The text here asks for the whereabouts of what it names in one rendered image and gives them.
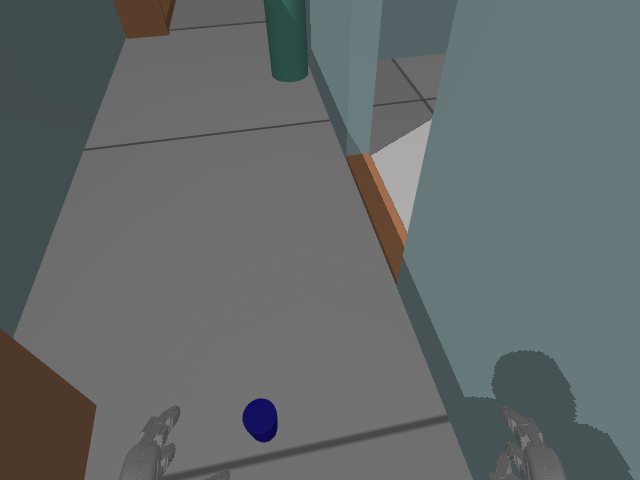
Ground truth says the right robot hand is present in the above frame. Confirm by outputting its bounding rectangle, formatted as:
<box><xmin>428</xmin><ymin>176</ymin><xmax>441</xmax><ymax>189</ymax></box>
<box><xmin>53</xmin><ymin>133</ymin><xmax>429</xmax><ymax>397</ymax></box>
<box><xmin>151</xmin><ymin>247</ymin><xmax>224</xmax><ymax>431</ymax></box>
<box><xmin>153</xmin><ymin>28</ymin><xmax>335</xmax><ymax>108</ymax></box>
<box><xmin>489</xmin><ymin>406</ymin><xmax>567</xmax><ymax>480</ymax></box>

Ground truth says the left robot hand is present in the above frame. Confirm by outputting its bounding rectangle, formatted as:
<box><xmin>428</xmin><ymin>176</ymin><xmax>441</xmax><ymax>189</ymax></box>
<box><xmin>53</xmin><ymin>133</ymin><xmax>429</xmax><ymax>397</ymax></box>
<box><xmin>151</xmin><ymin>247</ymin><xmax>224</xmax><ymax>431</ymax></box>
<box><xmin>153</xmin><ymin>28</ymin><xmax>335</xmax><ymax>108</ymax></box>
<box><xmin>118</xmin><ymin>406</ymin><xmax>230</xmax><ymax>480</ymax></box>

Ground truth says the bookshelf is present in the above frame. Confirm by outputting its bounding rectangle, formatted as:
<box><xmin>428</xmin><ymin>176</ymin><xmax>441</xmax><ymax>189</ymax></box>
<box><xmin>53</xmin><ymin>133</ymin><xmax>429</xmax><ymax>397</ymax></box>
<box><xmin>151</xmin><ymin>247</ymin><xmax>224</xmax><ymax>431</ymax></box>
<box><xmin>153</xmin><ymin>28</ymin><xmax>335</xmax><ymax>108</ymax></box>
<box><xmin>113</xmin><ymin>0</ymin><xmax>176</xmax><ymax>39</ymax></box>

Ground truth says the cup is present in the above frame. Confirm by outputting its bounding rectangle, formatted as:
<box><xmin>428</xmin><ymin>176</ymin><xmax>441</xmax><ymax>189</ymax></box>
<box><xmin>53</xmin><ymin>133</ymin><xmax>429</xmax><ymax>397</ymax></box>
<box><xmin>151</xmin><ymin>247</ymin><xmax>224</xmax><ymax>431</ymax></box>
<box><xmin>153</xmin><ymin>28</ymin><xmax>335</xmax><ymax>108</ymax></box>
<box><xmin>242</xmin><ymin>398</ymin><xmax>278</xmax><ymax>442</ymax></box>

